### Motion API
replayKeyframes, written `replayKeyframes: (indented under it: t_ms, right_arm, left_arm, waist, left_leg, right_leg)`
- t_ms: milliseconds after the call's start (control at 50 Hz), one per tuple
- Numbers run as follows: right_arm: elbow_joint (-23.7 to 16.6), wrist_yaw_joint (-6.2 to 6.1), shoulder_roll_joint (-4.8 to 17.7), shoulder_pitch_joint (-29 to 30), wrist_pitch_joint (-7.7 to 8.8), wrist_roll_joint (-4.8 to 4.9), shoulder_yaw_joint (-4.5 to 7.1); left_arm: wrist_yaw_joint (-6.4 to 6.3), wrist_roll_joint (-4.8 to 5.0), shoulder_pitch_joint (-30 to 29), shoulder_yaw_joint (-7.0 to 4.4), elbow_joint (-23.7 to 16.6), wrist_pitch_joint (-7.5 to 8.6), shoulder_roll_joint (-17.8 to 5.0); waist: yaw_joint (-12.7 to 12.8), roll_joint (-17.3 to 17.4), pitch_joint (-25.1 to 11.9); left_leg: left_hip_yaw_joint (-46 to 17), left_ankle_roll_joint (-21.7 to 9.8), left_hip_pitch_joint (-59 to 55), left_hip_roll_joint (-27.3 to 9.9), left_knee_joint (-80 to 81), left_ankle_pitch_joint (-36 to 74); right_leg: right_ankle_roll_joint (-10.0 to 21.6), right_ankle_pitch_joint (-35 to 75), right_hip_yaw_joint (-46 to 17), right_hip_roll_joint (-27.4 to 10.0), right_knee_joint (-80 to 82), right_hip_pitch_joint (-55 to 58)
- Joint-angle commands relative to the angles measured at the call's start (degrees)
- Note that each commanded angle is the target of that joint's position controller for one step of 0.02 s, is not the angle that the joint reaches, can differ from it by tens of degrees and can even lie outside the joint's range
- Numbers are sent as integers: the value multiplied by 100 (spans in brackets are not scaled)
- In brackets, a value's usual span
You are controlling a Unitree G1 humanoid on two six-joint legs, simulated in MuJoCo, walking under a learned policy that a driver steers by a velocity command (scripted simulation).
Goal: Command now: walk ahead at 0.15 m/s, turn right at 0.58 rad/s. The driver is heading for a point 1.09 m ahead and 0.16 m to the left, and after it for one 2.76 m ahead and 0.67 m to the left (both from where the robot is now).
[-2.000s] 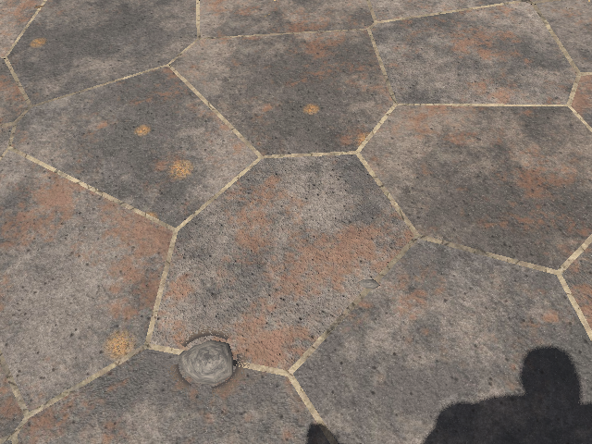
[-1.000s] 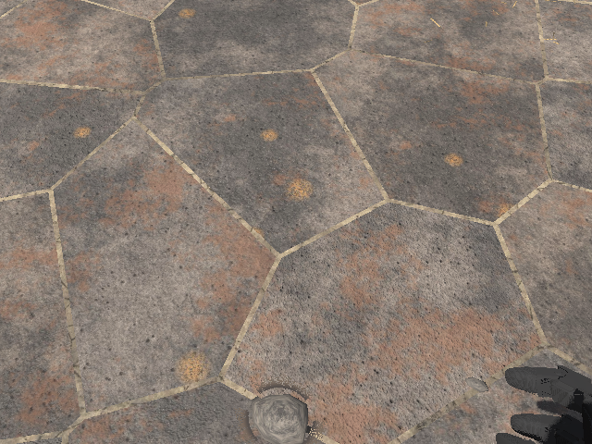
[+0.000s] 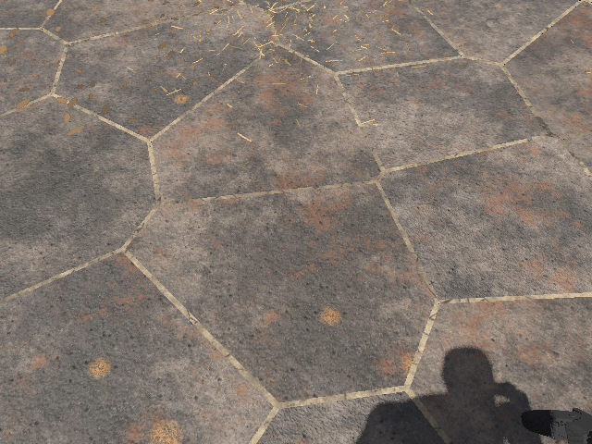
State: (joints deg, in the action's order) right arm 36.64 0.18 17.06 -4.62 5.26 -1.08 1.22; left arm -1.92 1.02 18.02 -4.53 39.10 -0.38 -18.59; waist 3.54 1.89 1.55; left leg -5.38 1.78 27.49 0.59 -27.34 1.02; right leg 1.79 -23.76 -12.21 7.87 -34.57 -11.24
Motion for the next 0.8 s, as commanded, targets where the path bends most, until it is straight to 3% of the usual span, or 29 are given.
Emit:
replayKeyframes:
  t_ms: [20, 40, 60, 80, 100, 140, 180, 220, 260, 280, 320, 340, 360, 380, 400, 420, 440, 480, 520, 560, 620, 660, 680, 700, 720, 740, 760, 780, 800]
  right_arm:
    - [-296, -93, 1140, -885, -28, -240, 356]
    - [-237, -70, 1103, -828, -141, -43, 421]
    - [-378, -103, 713, -589, -210, 1, 330]
    - [-392, -122, 519, -392, -289, -20, 259]
    - [-399, -123, 465, -216, -337, -33, 214]
    - [-270, -136, 551, -109, -363, -94, 228]
    - [-123, -96, 354, -113, -342, -64, 170]
    - [-20, -25, 308, -83, -328, 10, 154]
    - [67, 24, 519, -223, -371, 98, 217]
    - [74, 32, 613, -203, -402, 138, 238]
    - [143, 23, 612, -380, -445, 228, 227]
    - [136, 30, 565, -360, -435, 208, 204]
    - [8, 30, 408, -193, -407, 193, 174]
    - [-118, 5, 405, 110, -353, 234, 192]
    - [-213, 8, 493, 204, -307, 274, 254]
    - [-145, 0, 663, 27, -314, 270, 359]
    - [-25, 4, 657, -283, -331, 263, 396]
    - [23, 54, 408, -342, -329, 232, 355]
    - [-39, 145, 204, -180, -312, 214, 282]
    - [-135, 241, 110, -56, -328, 213, 221]
    - [-244, 294, 280, -75, -382, 229, 239]
    - [-121, 284, 405, -527, -404, 236, 306]
    - [37, 244, 603, -1043, -416, 240, 425]
    - [227, 184, 946, -1829, -425, 298, 612]
    - [185, 92, 1861, -2308, -400, 249, 783]
    - [49, 152, 1664, -2349, -257, 228, 678]
    - [56, 162, 1274, -2118, -152, 182, 558]
    - [20, 161, 1030, -1885, -107, 166, 483]
    - [-33, 144, 881, -1553, -129, 171, 432]
  left_arm:
    - [30, -104, 930, 77, -414, 108, 112]
    - [64, 10, 1273, -17, -301, 68, -494]
    - [25, 73, 671, -139, -252, -43, -854]
    - [-29, 70, 192, -181, -329, -167, -925]
    - [-79, 32, -46, -188, -393, -275, -880]
    - [-90, -27, -54, -87, -449, -330, -496]
    - [-81, -107, 48, 38, -384, -264, -135]
    - [-39, -188, -56, 144, -327, -201, 76]
    - [-4, -165, -174, 111, -278, -181, -65]
    - [11, -146, -135, 81, -234, -181, -130]
    - [44, -177, -35, 50, -190, -158, -234]
    - [17, -222, 54, 17, -258, -128, -404]
    - [1, -282, 203, -74, -232, -104, -742]
    - [19, -276, 517, -141, -104, -50, -856]
    - [5, -247, 298, -205, -104, 41, -1040]
    - [-42, -244, 109, -138, -149, 164, -792]
    - [-68, -173, -89, -81, -178, 272, -560]
    - [-66, -53, -158, -42, -156, 390, -375]
    - [-39, -89, -170, -83, -123, 417, -444]
    - [1, -86, -216, -156, -113, 410, -612]
    - [87, 18, -84, -260, -13, 388, -861]
    - [125, 69, -187, -269, 22, 352, -871]
    - [132, 21, -157, -225, 37, 351, -765]
    - [138, -89, -70, -128, 33, 369, -485]
    - [120, -241, -217, 46, -477, 460, 33]
    - [98, -62, -508, 33, -564, 635, -212]
    - [152, 139, -758, -43, -608, 746, -559]
    - [156, 96, -802, -38, -557, 807, -584]
    - [136, -65, -790, -48, -484, 832, -562]
  waist:
    - [-48, 1373, -1868]
    - [-19, 1443, -2099]
    - [-255, 739, -1523]
    - [-342, 370, -1150]
    - [-351, 331, -817]
    - [-251, 572, -531]
    - [-183, 586, -664]
    - [-240, 658, -801]
    - [-344, 744, -787]
    - [-278, 701, -710]
    - [-175, 542, -604]
    - [-106, 353, -544]
    - [-41, -355, -306]
    - [185, -1111, -128]
    - [164, -1731, 197]
    - [27, -1588, 332]
    - [-129, -1441, 328]
    - [-140, -1022, 308]
    - [-77, -872, 173]
    - [-24, -982, 85]
    - [-29, -1006, 119]
    - [-331, -802, 119]
    - [-580, -618, -80]
    - [-940, -30, -526]
    - [-930, 1986, -836]
    - [-1096, 1373, -1268]
    - [-1038, 902, -737]
    - [-883, 540, -491]
    - [-695, 162, -307]
  left_leg:
    - [-2547, -1455, -3677, -2538, 88, 3767]
    - [-3458, -1833, -3508, -2863, 358, 1889]
    - [-2697, -1602, -3058, -2365, 541, 552]
    - [-2003, -1373, -2521, -2005, 669, -277]
    - [-1571, -1315, -1953, -1715, 834, -546]
    - [-857, -1314, -1156, -1289, 1105, -415]
    - [-532, -1383, -1123, -1131, 1070, 16]
    - [-495, -1430, -1196, -1106, 990, 126]
    - [-726, -1484, -1294, -1129, 936, -410]
    - [-824, -1447, -1185, -1108, 905, -794]
    - [-983, -1092, -512, -887, 1096, -2899]
    - [-1004, -831, 47, -740, 952, -3641]
    - [-415, -525, 732, -237, 448, -3759]
    - [382, -263, 904, 271, -675, -3274]
    - [539, -225, 1154, 199, -1924, -2813]
    - [188, -249, 1496, -15, -2738, -2849]
    - [24, -262, 1787, -87, -3110, -2662]
    - [-13, -231, 2074, -270, -3114, -2155]
    - [342, -129, 1550, -369, -2567, -1685]
    - [624, -78, 718, -391, -1887, -1522]
    - [879, -212, 1, -309, -1314, -1717]
    - [1154, -433, -749, -110, -855, -1562]
    - [1245, -567, -1517, 124, -753, -1589]
    - [827, -790, -2625, 69, -539, -1595]
    - [-2596, -1885, -3850, -1501, 585, -2548]
    - [-4404, -2369, -4106, -2040, 1633, -3463]
    - [-3831, -2224, -3895, -2069, 1575, -3328]
    - [-3167, -2013, -3448, -1825, 1373, -2797]
    - [-2576, -1821, -2933, -1587, 1282, -2165]
  right_leg:
    - [-274, -2116, 15, 169, -2854, -1909]
    - [-433, -1652, 142, -314, -3696, -2321]
    - [-571, -1128, 308, -573, -4030, -2522]
    - [-621, -700, 485, -697, -4002, -2572]
    - [-663, -503, 540, -778, -3944, -2431]
    - [-665, -243, 754, -764, -3458, -1816]
    - [-636, -315, 837, -768, -2476, -1304]
    - [-573, -240, 905, -891, -1294, -764]
    - [-534, 221, 983, -798, -421, -436]
    - [-471, 623, 1039, -735, 99, -194]
    - [-180, 970, 1155, -669, 841, 587]
    - [60, 468, 847, -1066, 755, 940]
    - [407, -942, 349, -1549, 1011, 840]
    - [787, -2115, -514, -2048, 1861, 438]
    - [1122, -2241, -1420, -2768, 2518, 229]
    - [1170, -1799, -1497, -2852, 2557, 318]
    - [1063, -1363, -1239, -2776, 2494, 590]
    - [838, -213, -532, -2624, 2441, 1058]
    - [683, 666, 246, -2383, 2432, 942]
    - [604, 935, 833, -2222, 2393, 515]
    - [619, 543, 1021, -2368, 2236, 237]
    - [508, 458, 1223, -2406, 1765, -91]
    - [369, 1098, 1492, -2254, 1019, -369]
    - [79, 1752, 2015, -1922, -565, -843]
    - [-547, -250, 2169, -927, -3142, -2998]
    - [-489, -876, 837, -643, -4047, -3805]
    - [-291, -451, 678, -988, -4236, -4267]
    - [-146, 17, 712, -1209, -3969, -4108]
    - [-120, 402, 713, -1377, -3515, -3794]
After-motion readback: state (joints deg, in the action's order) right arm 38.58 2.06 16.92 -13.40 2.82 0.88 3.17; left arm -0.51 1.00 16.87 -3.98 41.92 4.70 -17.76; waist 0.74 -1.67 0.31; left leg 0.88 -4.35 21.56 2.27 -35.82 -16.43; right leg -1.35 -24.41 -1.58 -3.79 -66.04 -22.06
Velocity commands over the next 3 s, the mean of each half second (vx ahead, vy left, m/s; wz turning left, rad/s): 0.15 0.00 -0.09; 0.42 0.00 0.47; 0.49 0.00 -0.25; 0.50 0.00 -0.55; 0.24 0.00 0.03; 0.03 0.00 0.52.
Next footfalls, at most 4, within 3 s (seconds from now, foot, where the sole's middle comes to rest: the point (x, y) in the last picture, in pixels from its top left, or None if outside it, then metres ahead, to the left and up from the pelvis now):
0.34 right None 0.09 -0.12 -0.76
0.70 left None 0.23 0.18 -0.76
1.22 right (292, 379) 0.60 0.09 -0.76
1.68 left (203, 287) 0.84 0.33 -0.76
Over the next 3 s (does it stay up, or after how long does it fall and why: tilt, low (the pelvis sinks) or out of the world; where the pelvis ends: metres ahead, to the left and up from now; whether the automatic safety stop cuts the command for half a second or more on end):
stays up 1.04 0.17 0.02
